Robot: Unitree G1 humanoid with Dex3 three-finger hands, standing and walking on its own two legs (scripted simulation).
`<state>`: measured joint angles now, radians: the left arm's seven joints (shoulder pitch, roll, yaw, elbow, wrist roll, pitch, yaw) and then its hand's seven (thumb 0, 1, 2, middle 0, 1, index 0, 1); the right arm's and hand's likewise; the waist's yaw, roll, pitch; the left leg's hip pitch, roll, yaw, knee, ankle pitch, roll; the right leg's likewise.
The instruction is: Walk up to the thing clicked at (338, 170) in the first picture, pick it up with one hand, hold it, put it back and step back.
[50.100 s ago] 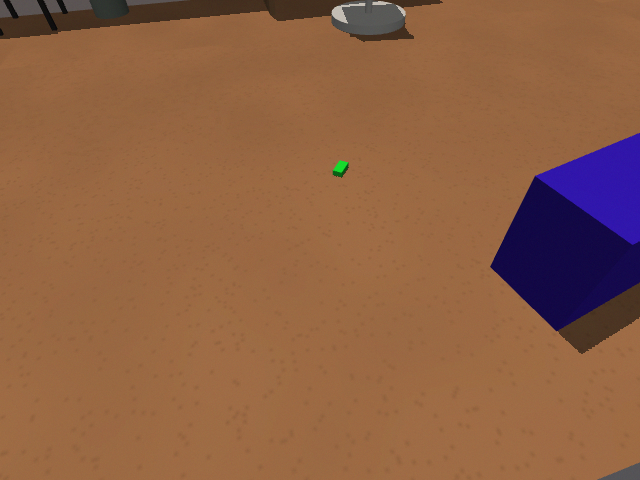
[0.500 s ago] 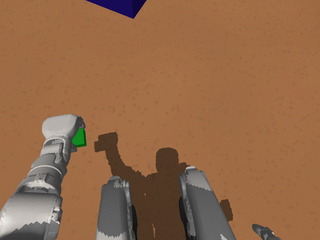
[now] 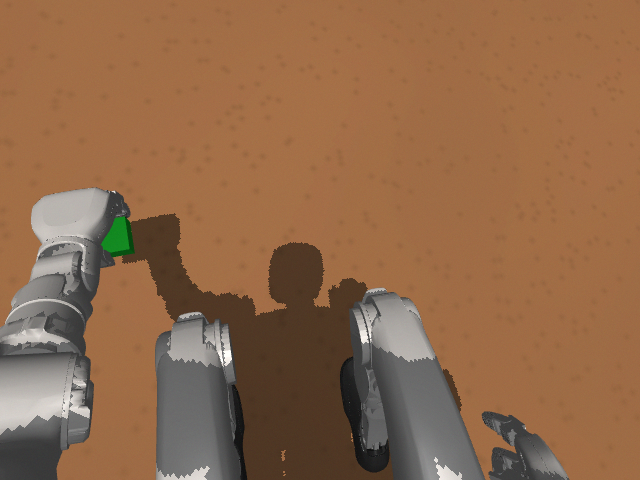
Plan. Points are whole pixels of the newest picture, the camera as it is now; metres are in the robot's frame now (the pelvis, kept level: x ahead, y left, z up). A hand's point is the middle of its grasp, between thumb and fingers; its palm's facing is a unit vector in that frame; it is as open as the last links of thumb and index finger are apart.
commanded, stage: crouch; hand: left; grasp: from above
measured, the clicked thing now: (94, 241) +0.44 +0.29 -0.21
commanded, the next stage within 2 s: lower in 0.56 s
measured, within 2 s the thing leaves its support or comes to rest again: rests again in 1.82 s
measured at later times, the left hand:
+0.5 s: hand (112, 246) +0.44 +0.27 -0.23, palm faces -0.46 -0.07 -0.89, open 7.7 cm
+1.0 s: hand (123, 252) +0.44 +0.27 -0.29, palm faces -0.47 -0.09 -0.88, open 7.7 cm
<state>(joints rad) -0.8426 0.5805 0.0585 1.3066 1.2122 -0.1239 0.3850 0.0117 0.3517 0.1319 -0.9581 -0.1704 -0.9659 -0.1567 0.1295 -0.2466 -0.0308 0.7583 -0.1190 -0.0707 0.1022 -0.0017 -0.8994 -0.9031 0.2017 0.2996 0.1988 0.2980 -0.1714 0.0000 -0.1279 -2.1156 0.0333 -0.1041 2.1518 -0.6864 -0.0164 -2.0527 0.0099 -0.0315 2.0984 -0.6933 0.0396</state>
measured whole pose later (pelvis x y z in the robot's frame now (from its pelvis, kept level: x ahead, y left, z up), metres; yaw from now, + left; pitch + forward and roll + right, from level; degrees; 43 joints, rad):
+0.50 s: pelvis -0.01 +0.00 -0.07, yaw -1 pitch +33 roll -6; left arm -0.95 0.67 0.09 1.50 1.25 -0.18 0.42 0.01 0.37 0.10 -0.95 -0.18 -0.96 -0.16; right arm 0.15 -0.25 0.03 0.79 -0.15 -0.08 0.13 0.00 -0.90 -0.90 0.20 0.30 0.20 0.30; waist -0.22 -0.01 -0.07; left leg -2.29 0.02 -0.13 2.36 -0.66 -0.02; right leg -2.22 0.02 -0.04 2.30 -0.67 0.04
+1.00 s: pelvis -0.01 +0.00 -0.10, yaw -3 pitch +32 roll -8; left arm -0.95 0.74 0.12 1.56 1.28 -0.22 0.48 0.01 0.34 0.13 -0.97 -0.16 -0.98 -0.15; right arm 0.12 -0.28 0.09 0.77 -0.18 -0.09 0.15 0.00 -0.91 -0.90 0.20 0.30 0.20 0.30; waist -0.25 -0.05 -0.02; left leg -2.35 0.02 -0.18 2.46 -0.69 -0.03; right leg -2.27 0.03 -0.07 2.38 -0.68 0.05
